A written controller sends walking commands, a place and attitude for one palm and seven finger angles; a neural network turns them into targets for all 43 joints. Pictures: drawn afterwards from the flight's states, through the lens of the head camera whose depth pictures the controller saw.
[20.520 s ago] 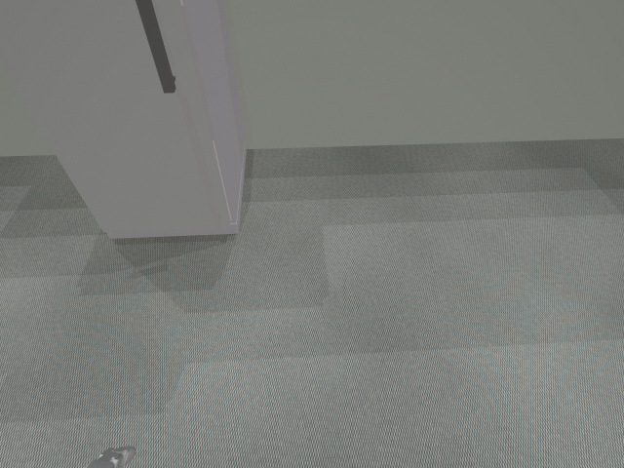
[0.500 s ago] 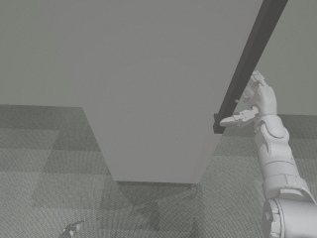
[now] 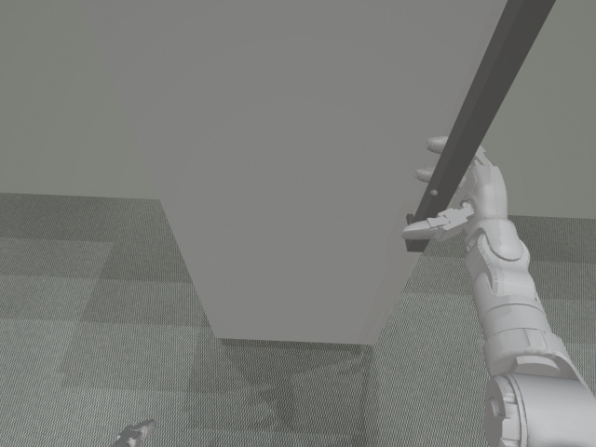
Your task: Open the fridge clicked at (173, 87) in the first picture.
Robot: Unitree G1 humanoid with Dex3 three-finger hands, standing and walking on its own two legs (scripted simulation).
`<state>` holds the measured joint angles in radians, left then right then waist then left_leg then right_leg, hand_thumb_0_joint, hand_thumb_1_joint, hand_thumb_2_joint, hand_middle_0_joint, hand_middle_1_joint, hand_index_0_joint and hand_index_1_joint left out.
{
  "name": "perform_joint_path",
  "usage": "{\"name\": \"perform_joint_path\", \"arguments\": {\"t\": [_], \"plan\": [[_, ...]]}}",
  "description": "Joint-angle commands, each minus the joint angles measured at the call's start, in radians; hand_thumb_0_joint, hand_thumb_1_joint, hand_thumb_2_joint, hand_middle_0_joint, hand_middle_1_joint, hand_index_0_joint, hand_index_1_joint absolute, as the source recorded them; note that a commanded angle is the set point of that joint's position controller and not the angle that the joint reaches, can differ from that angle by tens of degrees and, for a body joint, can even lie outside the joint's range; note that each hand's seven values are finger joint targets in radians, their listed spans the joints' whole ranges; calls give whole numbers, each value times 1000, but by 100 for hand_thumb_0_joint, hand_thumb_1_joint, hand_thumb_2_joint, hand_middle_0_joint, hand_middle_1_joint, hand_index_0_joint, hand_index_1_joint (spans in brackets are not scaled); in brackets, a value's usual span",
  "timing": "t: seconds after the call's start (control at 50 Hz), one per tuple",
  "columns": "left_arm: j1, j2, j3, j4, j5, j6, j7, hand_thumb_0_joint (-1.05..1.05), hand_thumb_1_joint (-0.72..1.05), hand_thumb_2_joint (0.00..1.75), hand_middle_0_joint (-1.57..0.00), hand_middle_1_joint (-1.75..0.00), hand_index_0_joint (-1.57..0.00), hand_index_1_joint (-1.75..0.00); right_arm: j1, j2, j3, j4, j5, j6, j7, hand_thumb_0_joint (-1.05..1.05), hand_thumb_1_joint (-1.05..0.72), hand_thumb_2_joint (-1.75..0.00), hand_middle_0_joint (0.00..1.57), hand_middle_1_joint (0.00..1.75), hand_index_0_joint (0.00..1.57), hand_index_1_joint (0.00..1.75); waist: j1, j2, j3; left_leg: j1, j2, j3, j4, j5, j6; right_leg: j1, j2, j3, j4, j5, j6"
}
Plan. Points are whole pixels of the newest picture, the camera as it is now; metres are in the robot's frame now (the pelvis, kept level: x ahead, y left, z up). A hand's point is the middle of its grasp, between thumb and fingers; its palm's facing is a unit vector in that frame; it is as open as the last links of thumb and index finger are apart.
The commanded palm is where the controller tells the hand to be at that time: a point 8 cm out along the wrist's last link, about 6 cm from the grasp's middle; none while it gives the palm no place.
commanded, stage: slide the fingers in behind the handle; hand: right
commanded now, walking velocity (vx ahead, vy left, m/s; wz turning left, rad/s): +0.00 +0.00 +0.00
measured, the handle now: (455, 137) +0.49 -0.14 +0.18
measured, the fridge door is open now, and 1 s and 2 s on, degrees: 0 0 0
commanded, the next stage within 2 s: grip the handle and tug to test in 0.50 s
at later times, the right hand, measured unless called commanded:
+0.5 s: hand (443, 194) +0.43 -0.13 +0.13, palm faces -0.09 +1.00 -0.01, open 14.0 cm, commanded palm +0.41 -0.18 +0.13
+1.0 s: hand (434, 192) +0.44 -0.12 +0.13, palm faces -0.09 +1.00 -0.01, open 10.2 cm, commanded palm +0.41 -0.18 +0.13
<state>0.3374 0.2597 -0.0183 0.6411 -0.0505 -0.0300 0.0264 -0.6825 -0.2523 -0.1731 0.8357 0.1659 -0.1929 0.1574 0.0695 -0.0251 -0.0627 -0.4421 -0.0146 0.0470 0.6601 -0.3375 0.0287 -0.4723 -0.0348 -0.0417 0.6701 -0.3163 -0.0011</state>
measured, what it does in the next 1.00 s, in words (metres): stands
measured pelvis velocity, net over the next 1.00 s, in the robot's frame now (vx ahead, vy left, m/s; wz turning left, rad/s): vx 0.00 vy -0.01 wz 0.00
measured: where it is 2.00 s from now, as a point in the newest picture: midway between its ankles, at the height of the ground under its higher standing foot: outside the picture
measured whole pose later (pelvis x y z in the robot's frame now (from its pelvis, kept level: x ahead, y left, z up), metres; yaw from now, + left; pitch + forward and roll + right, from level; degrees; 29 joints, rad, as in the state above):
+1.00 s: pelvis +0.00 -0.01 +0.00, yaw +0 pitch +7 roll +1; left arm 0.34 0.25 -0.02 0.65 -0.05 -0.04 0.02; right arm -0.69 -0.23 -0.16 0.83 0.15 -0.20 0.13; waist 0.07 -0.02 -0.06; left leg -0.44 -0.01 0.04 0.66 -0.34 0.02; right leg -0.47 -0.03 -0.05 0.68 -0.32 -0.01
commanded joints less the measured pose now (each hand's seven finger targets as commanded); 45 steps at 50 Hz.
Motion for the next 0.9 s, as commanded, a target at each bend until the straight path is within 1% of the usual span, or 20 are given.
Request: {"name": "perform_joint_path", "arguments": {"t": [0.0, 0.06, 0.1, 0.16, 0.28, 0.32, 0.36, 0.4, 0.44, 0.48, 0.56, 0.58, 0.6, 0.62, 0.66, 0.74, 0.76, 0.78, 0.86, 0.88], "plan": [[2, 127, 50, -110, 3, -41, 3, 0, 90, 90, -20, -30, -20, -30, -430, -161, -38, -253, 8, -80, -18, 0, 50, -30, 30, 120, 30, 120, -11, 33, -352, 116, -14, -31, -81, 379, -12, 205, 39, 25, -52, 243, -39], [8, 131, 50, -106, 4, -37, 5, 0, 90, 90, -20, -30, -20, -30, -441, -181, -49, -238, 1, -71, -25, 0, 50, -30, 30, 120, 30, 120, -4, 59, -315, 118, -12, -32, -90, 362, -15, 178, 40, 22, -56, 223, -42], [0, 131, 52, -110, 4, -36, 8, 0, 90, 90, -20, -30, -20, -30, -430, -212, -77, -248, -1, -68, -23, 0, 50, -30, 30, 120, 30, 120, -14, 49, -335, 137, -11, -41, -90, 381, -16, 179, 41, 17, -59, 226, -42], [-3, 128, 47, -113, 0, -34, 10, 0, 90, 90, -20, -30, -20, -30, -439, -164, -31, -238, 6, -62, -11, 0, 50, -30, 30, 120, 30, 120, 4, 44, -294, 114, -12, -34, -100, 350, -14, 179, 40, 17, -63, 209, -42], [1, 132, 47, -106, -1, -37, 14, 0, 90, 90, -20, -30, -20, -30, -476, -191, -51, -232, 14, -68, 4, 0, 50, -30, 30, 120, 30, 120, 3, 37, -323, 111, -11, -36, -97, 338, -13, 188, 39, 25, -63, 204, -40], [-5, 128, 47, -104, -2, -41, 13, 0, 90, 90, -20, -30, -20, -30, -472, -153, -22, -223, 15, -69, 10, 0, 50, -30, 30, 120, 30, 120, 4, -1, -309, 82, -13, -30, -94, 333, -8, 206, 38, 27, -58, 212, -37], [7, 135, 49, -101, 0, -38, 12, 0, 90, 90, -20, -30, -20, -30, -457, -182, -43, -214, 16, -71, 8, 0, 50, -30, 30, 120, 30, 120, 2, 36, -315, 95, -13, -28, -93, 331, -9, 196, 37, 32, -55, 219, -39], [-3, 130, 53, -104, -2, -44, 9, 0, 90, 90, -20, -30, -20, -30, -500, -123, 10, -269, 15, -78, 11, 0, 50, -30, 30, 120, 30, 120, 12, -2, -351, 67, -16, -21, -82, 341, -7, 248, 33, 39, -53, 249, -33], [-2, 130, 53, -99, -1, -49, 4, 0, 90, 90, -20, -30, -20, -30, -455, -108, 12, -256, 16, -70, 5, 0, 50, -30, 30, 120, 30, 120, 1, -31, -347, 40, -19, -13, -79, 326, -3, 272, 28, 47, -50, 265, -27], [2, 137, 53, -98, 0, -46, 4, 0, 90, 90, -20, -30, -20, -30, -439, -134, -15, -231, 18, -60, -6, 0, 50, -30, 30, 120, 30, 120, 0, 41, -318, 57, -20, -12, -83, 318, -7, 225, 28, 47, -58, 242, -31], [2, 138, 50, -101, 4, -40, 7, 0, 90, 90, -20, -30, -20, -30, -469, -170, -38, -236, 3, -58, -30, 0, 50, -30, 30, 120, 30, 120, -1, 52, -304, 71, -16, -16, -88, 290, -7, 198, 32, 46, -64, 210, -35], [-6, 132, 48, -106, 4, -42, 5, 0, 90, 90, -20, -30, -20, -30, -481, -163, -33, -259, -2, -64, -33, 0, 50, -30, 30, 120, 30, 120, -5, 7, -328, 72, -15, -19, -81, 314, -5, 219, 32, 43, -63, 234, -32], [-5, 132, 50, -104, 4, -41, 6, 0, 90, 90, -20, -30, -20, -30, -471, -170, -42, -263, -3, -67, -36, 0, 45, -32, 30, 121, 30, 121, -8, 0, -339, 68, -16, -20, -79, 316, -4, 232, 30, 44, -58, 240, -30], [-5, 128, 46, -105, 5, -43, 4, 0, 90, 90, -20, -30, -20, -30, -489, -132, -6, -268, -2, -68, -33, 0, 41, -34, 31, 121, 31, 121, 1, -13, -336, 64, -17, -16, -76, 323, -4, 239, 31, 45, -58, 251, -28], [6, 134, 51, -102, 7, -42, 5, 0, 90, 90, -20, -30, -20, -30, -447, -157, -35, -242, 1, -71, -34, 0, 31, -38, 32, 123, 32, 123, -2, 43, -331, 79, -19, -15, -80, 328, -6, 224, 28, 44, -54, 257, -32], [-2, 130, 49, -102, 2, -41, 4, 0, 90, 90, -20, -30, -20, -30, -485, -129, -3, -236, -3, -65, -27, 0, 13, -46, 34, 125, 34, 125, 6, -3, -313, 50, -19, -15, -82, 299, -4, 226, 29, 46, -61, 220, -28], [5, 133, 51, -100, 3, -39, 6, 0, 90, 90, -20, -30, -20, -30, -481, -135, -9, -224, -3, -64, -30, 0, 8, -48, 35, 126, 35, 126, 10, 36, -307, 59, -19, -13, -86, 293, -5, 218, 29, 48, -59, 223, -31], [-1, 131, 50, -98, 1, -41, 5, 0, 90, 90, -20, -30, -20, -30, -504, -124, 3, -234, -3, -66, -30, 0, 3, -50, 35, 127, 35, 127, 15, 14, -312, 46, -19, -17, -87, 291, -7, 225, 28, 47, -61, 214, -30], [11, 135, 50, -97, 6, -44, 4, 0, 90, 90, -20, -30, -20, -30, -477, -142, -22, -230, 4, -70, -35, 0, -15, -58, 37, 129, 37, 129, 2, 47, -324, 72, -20, -13, -84, 300, -4, 215, 30, 49, -60, 228, -32], [3, 131, 50, -100, 5, -45, 3, 0, 90, 90, -20, -30, -20, -30, -470, -145, -27, -236, 1, -71, -34, 0, -20, -60, 38, 130, 38, 130, -5, 13, -337, 77, -18, -19, -81, 318, -5, 217, 32, 41, -59, 234, -31]]}}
